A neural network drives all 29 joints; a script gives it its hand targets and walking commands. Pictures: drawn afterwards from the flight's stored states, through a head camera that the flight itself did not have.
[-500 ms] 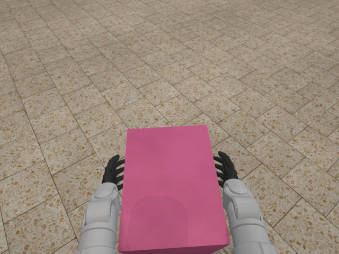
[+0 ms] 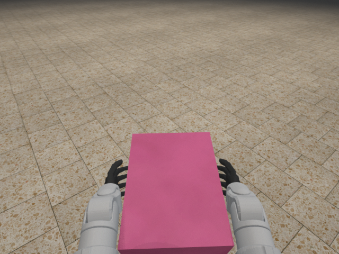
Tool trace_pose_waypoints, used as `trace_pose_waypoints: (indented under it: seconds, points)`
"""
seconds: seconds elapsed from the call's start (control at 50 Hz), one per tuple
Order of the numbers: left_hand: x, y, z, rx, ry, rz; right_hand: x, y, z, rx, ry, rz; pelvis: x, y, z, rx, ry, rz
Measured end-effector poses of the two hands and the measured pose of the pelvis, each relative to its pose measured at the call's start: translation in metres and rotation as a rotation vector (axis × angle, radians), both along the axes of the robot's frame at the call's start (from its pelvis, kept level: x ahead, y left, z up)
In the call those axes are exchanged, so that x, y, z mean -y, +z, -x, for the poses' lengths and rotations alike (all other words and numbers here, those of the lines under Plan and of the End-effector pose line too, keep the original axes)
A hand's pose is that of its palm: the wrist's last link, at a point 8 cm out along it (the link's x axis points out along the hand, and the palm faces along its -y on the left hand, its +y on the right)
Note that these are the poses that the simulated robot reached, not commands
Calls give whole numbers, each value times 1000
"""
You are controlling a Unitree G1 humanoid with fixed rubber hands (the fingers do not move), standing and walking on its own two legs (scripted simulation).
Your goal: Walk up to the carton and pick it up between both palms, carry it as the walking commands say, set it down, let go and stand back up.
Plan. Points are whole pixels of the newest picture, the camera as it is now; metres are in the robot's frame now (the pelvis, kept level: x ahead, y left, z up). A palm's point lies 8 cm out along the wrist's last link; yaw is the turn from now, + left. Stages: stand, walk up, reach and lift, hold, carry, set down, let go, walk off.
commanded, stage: reach and lift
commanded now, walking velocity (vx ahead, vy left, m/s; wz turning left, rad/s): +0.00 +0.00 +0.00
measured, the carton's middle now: (172, 203) +0.29 +0.02 -0.01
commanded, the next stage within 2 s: hold in 1.12 s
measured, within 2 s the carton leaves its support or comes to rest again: neither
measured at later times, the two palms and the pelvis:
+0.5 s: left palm (119, 184) +0.30 +0.15 +0.04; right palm (238, 187) +0.30 -0.14 +0.05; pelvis +0.00 +0.00 +0.00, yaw +0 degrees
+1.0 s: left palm (122, 185) +0.29 +0.14 +0.05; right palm (243, 195) +0.28 -0.15 +0.05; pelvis +0.00 +0.01 +0.00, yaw -1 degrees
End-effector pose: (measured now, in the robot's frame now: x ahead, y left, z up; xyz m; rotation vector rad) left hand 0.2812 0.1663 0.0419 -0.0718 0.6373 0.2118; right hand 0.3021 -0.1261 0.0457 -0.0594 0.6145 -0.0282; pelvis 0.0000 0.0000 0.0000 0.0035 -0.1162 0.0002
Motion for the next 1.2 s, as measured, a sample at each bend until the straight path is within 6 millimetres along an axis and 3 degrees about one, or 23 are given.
trace_pose_waypoints:
  seconds: [0.24, 0.34, 0.48, 0.64, 0.78, 1.02, 1.2]
  points:
    - [22, 11, -13, -2, -60, -15, 23, 8, 5, -13, -58, -1, -1, -2, 13, 22, -25, -2]
    - [19, 14, -16, 7, -59, -7, 20, 15, 1, -6, -58, 8, 0, -1, 8, 10, -26, -1]
    - [14, 2, -14, -23, -58, 5, 14, 7, 2, -37, -61, 19, -3, 1, 0, -1, -9, 3]
    - [15, 5, -19, -20, -93, -24, 16, 0, 8, -35, -102, -20, -10, 1, -4, 1, -13, 7]
    - [18, 12, -23, 2, -108, -25, 19, 7, 9, -13, -115, -16, -12, 2, -7, 4, -11, 6]
    - [22, 4, -10, -22, -121, -20, 23, 3, 24, -37, -120, 1, -7, 2, -2, 11, -17, 5]
    - [20, 11, 0, -1, -111, -38, 21, 6, 30, -14, -104, -13, -4, 1, 5, 29, -16, 3]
